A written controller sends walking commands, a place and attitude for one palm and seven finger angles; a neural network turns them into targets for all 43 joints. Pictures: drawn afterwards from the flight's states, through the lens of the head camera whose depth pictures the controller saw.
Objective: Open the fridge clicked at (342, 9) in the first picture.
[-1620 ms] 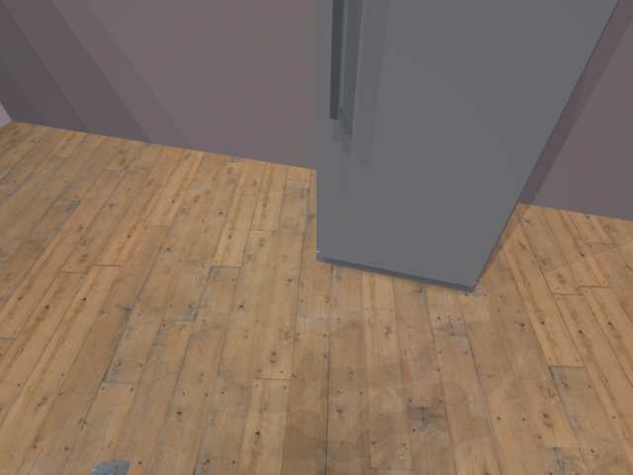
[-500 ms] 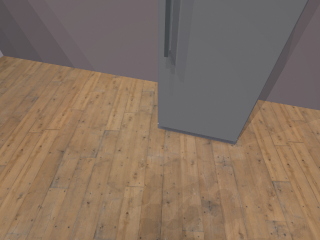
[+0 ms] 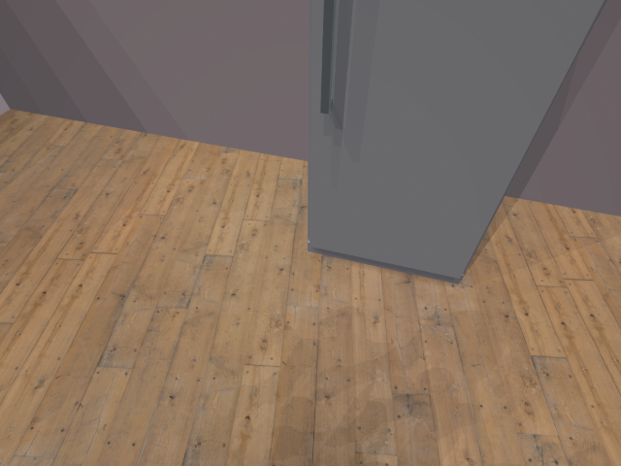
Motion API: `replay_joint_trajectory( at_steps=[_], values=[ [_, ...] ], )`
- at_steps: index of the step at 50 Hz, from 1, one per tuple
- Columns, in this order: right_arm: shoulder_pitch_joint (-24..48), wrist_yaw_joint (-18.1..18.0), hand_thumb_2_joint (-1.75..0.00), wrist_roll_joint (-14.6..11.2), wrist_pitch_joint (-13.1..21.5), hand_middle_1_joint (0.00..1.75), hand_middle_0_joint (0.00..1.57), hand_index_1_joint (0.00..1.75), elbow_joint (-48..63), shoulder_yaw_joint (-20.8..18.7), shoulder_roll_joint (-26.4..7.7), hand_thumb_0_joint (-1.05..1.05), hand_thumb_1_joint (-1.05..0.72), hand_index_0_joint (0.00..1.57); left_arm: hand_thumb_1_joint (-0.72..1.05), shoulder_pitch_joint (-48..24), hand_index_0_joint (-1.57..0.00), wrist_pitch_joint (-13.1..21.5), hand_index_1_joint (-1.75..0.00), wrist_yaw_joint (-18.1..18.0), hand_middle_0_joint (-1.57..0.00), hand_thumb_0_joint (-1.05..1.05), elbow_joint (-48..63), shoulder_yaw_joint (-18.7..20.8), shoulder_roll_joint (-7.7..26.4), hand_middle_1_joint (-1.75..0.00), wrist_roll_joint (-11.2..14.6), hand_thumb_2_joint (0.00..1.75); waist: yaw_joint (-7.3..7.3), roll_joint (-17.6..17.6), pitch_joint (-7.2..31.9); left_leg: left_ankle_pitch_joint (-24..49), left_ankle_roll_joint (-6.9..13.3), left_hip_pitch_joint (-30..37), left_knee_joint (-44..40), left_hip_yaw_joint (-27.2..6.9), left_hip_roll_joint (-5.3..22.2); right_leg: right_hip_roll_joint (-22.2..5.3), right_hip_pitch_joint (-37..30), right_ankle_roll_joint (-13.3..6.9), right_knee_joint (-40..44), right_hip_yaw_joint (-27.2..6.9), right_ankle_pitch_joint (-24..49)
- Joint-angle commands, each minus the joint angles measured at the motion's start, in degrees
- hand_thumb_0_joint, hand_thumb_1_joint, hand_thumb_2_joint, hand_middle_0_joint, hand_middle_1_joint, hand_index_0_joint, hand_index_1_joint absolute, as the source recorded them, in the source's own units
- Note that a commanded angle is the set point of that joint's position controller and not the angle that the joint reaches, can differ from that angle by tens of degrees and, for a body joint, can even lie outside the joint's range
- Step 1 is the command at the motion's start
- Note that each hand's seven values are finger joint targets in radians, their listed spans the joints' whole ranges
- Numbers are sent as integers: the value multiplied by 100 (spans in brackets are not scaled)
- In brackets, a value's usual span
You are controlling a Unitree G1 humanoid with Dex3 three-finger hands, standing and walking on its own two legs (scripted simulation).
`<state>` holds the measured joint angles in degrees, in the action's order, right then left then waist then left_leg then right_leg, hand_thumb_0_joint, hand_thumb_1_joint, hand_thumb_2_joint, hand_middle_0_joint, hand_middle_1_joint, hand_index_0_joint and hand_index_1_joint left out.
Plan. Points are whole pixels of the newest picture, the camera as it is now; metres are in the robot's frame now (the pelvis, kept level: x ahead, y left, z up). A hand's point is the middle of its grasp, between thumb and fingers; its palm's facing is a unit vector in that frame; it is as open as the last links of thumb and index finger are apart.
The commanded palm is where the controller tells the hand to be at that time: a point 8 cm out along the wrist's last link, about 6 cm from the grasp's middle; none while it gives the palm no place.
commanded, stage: walk to a spot facing it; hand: left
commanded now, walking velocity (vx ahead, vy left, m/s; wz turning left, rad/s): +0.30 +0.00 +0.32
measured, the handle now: (331, 14) +0.99 +0.01 +0.18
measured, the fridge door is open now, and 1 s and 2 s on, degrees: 0 0 0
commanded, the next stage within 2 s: turn to face it in 0.32 s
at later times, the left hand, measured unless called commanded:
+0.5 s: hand out of the picture +0.11 +0.23 -0.18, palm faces +0.09 -0.99 -0.14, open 7.4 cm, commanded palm none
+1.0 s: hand (199, 368) +0.31 +0.22 -0.18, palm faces -0.02 -0.98 -0.21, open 7.3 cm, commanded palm none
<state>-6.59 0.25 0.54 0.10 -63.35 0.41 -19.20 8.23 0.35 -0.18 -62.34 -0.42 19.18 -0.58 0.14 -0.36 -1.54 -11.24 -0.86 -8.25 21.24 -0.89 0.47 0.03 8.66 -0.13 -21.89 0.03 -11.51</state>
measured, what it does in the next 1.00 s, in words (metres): walks ahead: right foot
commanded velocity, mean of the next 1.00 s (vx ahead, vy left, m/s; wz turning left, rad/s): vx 0.10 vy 0.00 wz -0.17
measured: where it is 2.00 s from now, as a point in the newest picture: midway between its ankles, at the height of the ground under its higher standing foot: (313, 420)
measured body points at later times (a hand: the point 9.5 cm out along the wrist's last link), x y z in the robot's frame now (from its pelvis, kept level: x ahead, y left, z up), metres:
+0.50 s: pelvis +0.12 +0.05 +0.00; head +0.14 +0.08 +0.45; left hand +0.11 +0.28 -0.17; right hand +0.04 -0.15 -0.14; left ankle +0.04 +0.12 -0.75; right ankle +0.17 -0.08 -0.67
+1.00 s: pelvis +0.23 +0.04 -0.02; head +0.24 +0.04 +0.43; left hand +0.31 +0.27 -0.16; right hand +0.30 -0.20 -0.16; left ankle +0.25 +0.18 -0.71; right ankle +0.30 -0.05 -0.75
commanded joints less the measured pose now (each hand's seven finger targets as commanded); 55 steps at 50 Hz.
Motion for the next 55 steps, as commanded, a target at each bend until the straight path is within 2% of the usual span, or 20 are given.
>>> replay_joint_trajectory(
  at_steps=[1,3,6,10,11,12,13,17,26,29,32,34,35,36,39,41,47,53,54,55],
  values=[
    [-227,-19,-90,91,-14,30,20,30,221,-76,-371,0,-90,20,90,458,-20,-53,-30,-25,-20,0,181,186,690,-30,-51,90,108,511,-93,-1284,107,-790,131,-254,191,-847,42,-163,751,-912,-2050],
    [-278,-19,-90,98,-30,30,20,30,334,-89,-285,0,-90,20,90,735,-20,-57,-30,-20,-20,0,234,295,886,-30,-69,90,210,1071,-263,-1405,77,-1417,962,80,-2,-1329,-93,-449,1152,-1471,-2772],
    [-293,9,-90,83,36,30,20,30,515,-178,-246,0,-90,20,90,977,-20,53,-30,-40,-20,0,313,396,856,-30,-85,90,206,932,-474,-1459,128,-1940,1909,153,226,-1827,-205,-899,1236,-1746,-2407],
    [-1222,40,-90,36,162,30,20,30,329,-189,114,0,-90,20,90,737,-20,108,-30,-30,-20,0,400,398,564,-30,-61,90,-240,447,-325,-712,161,-357,576,486,192,-1401,645,-623,224,-464,-1468],
    [-1688,3,-90,41,195,30,20,30,175,-233,-29,0,-90,20,90,734,-20,74,-30,-12,-20,0,438,344,300,-30,-33,90,-362,-220,-354,-938,260,277,49,-69,346,-909,1246,-367,-579,8,-1501],
    [-2265,-60,-90,108,236,30,20,30,12,-389,-499,0,-90,20,90,742,-20,55,-30,29,-20,0,550,266,-113,-30,-1,90,-547,-1620,-312,-1628,693,773,-765,-1808,1449,-208,2178,-11,-2213,743,-1694],
    [-2633,-115,-90,99,232,30,20,30,-52,-413,-623,0,-90,20,90,414,-20,102,-30,9,-20,0,766,225,-199,-30,-59,90,-596,-1669,-529,-1493,1083,846,-1315,-2761,2026,-36,2893,-2,-3250,526,-2253],
    [-2197,-193,-90,47,375,30,20,30,59,-250,97,0,-90,20,90,476,-20,161,-30,74,-20,0,534,285,-335,-30,-104,90,-264,-225,-745,365,1183,510,-1101,-1659,1700,-640,2981,-33,-4204,50,-997],
    [-2376,-333,-90,41,463,30,20,30,-208,-228,531,0,-90,20,90,401,-20,-8,-30,58,-20,0,532,289,-864,-30,-59,90,-81,-641,-585,3635,855,741,-597,316,1228,-387,2540,32,-2778,559,0],
    [-2379,-369,-90,69,396,30,20,30,-258,-273,484,0,-90,20,90,163,-20,-10,-30,62,-20,0,622,338,-873,-30,-66,90,-155,-842,-649,4105,797,733,-215,480,1287,-171,2103,-86,-2046,744,17],
    [-2175,-391,-90,18,336,30,20,30,-167,-356,321,0,-90,20,90,815,-20,21,-30,33,-20,0,487,414,-704,-30,-95,90,156,-690,-274,4631,696,667,713,577,1420,6,1036,-221,-1521,758,268],
    [-2123,-349,-90,-36,293,30,20,30,-44,-372,342,0,-90,20,90,1739,-20,144,-30,-21,-20,0,271,538,-252,-30,-148,90,578,-5,290,3263,344,-186,2595,683,1112,-441,-582,-489,-739,194,1759],
    [-2222,-309,-90,-107,329,30,20,30,114,-333,659,0,-90,20,90,2223,-20,225,-30,-105,-20,0,203,670,268,-30,-155,90,647,1095,953,-456,36,-1548,4666,965,108,-2052,-1669,-1325,-614,-2131,4354],
    [-2096,-356,-90,-119,283,30,20,30,210,-355,622,0,-90,20,90,2265,-20,192,-30,-143,-20,0,192,663,394,-30,5,90,521,915,1227,-2387,11,-1626,5599,320,-42,-2574,-1422,-1878,-182,-2526,5286],
    [-1565,-276,-90,2,76,30,20,30,325,-352,720,0,-90,20,90,819,-20,64,-30,-214,-20,0,629,562,-108,-30,-8,90,86,583,245,-1605,0,-1749,5382,-15,554,-1862,477,-1478,436,-1687,2048],
    [-1581,-246,-90,63,-54,30,20,30,335,-334,772,0,-90,20,90,393,-20,47,-30,-224,-20,0,782,521,-237,-30,-64,90,-162,360,242,-1397,-81,-1379,4741,73,586,-1587,1199,-1219,578,-1177,1397],
    [-1147,-173,-90,72,-136,30,20,30,635,-356,719,0,-90,20,90,489,-20,-77,-30,-103,-20,0,861,585,-38,-30,-123,90,-50,742,150,-1085,-127,-1206,3164,413,357,-1124,1475,-989,813,-1204,-569],
    [-1255,-208,-90,9,27,30,20,30,740,-343,617,0,-90,20,90,445,-20,-141,-30,-77,-20,0,1000,623,17,-30,-74,90,-157,627,273,-523,-80,-39,867,481,201,-934,1567,-746,304,-1383,-589],
    [-1423,-232,-90,3,80,30,20,30,714,-365,473,0,-90,20,90,478,-20,-152,-30,-71,-20,0,1028,585,-173,-30,-51,90,-205,79,328,-463,-24,420,184,162,487,-669,1834,-516,-161,-1093,-755],
    [-1408,-249,-90,66,109,30,20,30,795,-438,58,0,-90,20,90,513,-20,-170,-30,-35,-20,0,1132,524,-446,-30,4,90,-212,-1199,104,-776,361,364,-564,-1234,1571,-14,2426,-183,-1154,-494,-1201]
  ],
)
